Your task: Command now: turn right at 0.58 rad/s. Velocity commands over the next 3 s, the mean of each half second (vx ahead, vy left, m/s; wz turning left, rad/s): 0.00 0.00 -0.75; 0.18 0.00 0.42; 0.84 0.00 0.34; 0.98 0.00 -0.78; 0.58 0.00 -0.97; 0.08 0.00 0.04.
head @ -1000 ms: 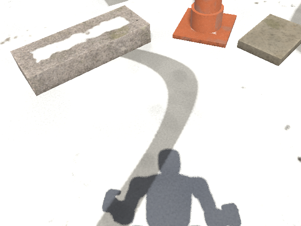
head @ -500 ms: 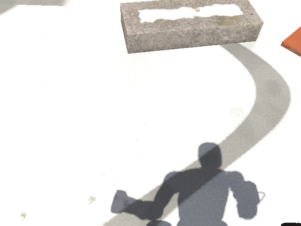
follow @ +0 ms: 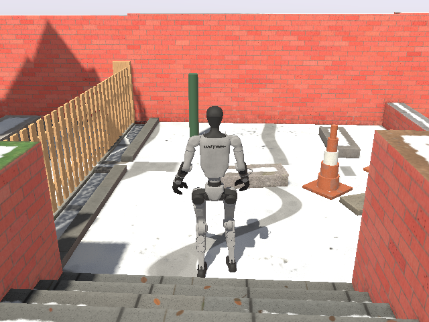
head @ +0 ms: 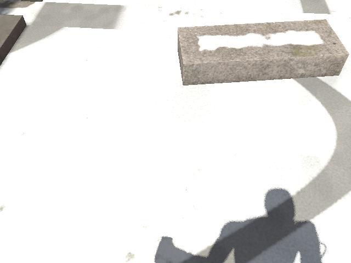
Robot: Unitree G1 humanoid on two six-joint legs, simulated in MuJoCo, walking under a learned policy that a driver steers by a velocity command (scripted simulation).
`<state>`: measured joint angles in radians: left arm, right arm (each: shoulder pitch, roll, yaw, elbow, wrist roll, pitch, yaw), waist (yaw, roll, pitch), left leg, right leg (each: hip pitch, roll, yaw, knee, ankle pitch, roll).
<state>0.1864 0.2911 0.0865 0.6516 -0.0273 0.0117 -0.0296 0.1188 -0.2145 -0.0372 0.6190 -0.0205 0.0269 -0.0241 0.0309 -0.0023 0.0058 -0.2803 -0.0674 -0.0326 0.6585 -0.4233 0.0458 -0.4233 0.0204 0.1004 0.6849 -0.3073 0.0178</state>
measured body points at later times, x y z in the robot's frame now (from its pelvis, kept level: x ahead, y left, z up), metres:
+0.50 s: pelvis +0.05 -0.09 +0.03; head +0.08 -0.14 +0.47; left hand +0.30 +0.12 -0.04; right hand +0.14 -0.42 -0.07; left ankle +0.17 +0.08 -0.62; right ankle +0.03 -0.14 -0.72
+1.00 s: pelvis +0.19 -0.07 +0.02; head +0.22 -0.08 +0.46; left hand +0.26 +0.22 -0.10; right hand +0.33 -0.35 -0.08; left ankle +0.27 +0.09 -0.66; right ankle +0.03 -0.14 -0.72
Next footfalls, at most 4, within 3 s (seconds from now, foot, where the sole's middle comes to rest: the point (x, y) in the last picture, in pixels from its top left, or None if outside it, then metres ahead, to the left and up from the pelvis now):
1.16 left None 0.44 0.06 -0.76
1.62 right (180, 168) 0.87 0.04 -0.76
2.00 left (153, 101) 1.29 0.19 -0.76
2.40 right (212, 95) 1.34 -0.12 -0.76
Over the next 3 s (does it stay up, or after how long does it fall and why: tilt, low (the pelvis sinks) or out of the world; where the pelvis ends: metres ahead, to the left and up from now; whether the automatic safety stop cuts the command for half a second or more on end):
stays up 1.56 -0.04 0.15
